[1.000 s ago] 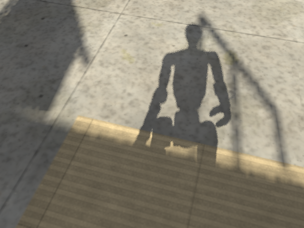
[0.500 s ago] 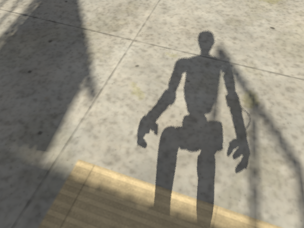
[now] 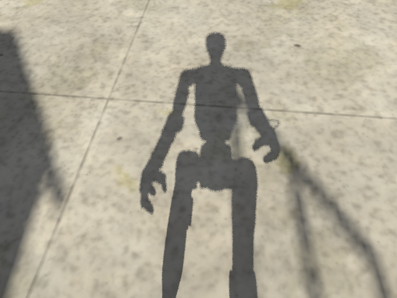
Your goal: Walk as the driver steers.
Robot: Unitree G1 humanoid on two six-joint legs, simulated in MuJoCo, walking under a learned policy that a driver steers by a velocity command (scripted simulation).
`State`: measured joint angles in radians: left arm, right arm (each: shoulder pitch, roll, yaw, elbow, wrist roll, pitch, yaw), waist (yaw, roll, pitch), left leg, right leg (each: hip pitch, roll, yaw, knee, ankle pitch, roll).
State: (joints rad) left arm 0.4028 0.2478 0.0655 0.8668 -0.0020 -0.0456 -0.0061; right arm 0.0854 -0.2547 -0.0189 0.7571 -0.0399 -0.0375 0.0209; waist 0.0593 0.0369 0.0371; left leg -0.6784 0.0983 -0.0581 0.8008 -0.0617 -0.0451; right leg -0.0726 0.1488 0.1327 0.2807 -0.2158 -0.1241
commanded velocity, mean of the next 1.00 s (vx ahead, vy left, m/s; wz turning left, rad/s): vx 0.50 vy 0.00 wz -0.36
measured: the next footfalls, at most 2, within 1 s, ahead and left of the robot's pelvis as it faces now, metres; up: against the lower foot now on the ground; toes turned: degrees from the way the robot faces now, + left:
left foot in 0.18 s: +0.28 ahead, +0.13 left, +0.00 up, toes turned -9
right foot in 0.70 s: +0.45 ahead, -0.17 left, +0.00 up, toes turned -26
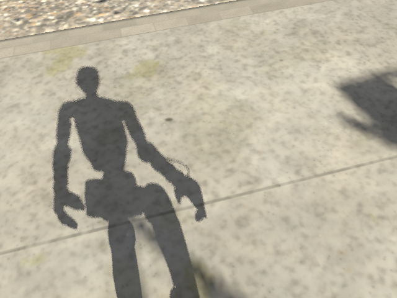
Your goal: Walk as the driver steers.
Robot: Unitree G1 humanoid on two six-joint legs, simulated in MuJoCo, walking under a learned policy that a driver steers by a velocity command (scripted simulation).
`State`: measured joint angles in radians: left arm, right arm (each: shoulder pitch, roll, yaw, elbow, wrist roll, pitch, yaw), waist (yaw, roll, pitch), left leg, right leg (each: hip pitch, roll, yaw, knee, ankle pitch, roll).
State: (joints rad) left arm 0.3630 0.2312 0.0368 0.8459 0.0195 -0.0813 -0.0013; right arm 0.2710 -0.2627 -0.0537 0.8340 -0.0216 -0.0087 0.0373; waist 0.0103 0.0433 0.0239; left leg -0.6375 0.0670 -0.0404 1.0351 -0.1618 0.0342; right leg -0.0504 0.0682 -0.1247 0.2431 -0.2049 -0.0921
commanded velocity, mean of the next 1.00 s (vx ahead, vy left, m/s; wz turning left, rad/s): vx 0.14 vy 0.00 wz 0.09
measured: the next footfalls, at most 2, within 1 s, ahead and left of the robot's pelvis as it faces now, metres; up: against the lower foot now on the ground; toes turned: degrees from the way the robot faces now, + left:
left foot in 0.24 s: +0.27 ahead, +0.11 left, +0.00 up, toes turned +8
right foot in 0.64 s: +0.24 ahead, -0.10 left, +0.00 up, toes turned +6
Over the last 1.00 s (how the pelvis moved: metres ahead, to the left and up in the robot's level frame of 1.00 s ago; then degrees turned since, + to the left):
0.47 -0.11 0.00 -20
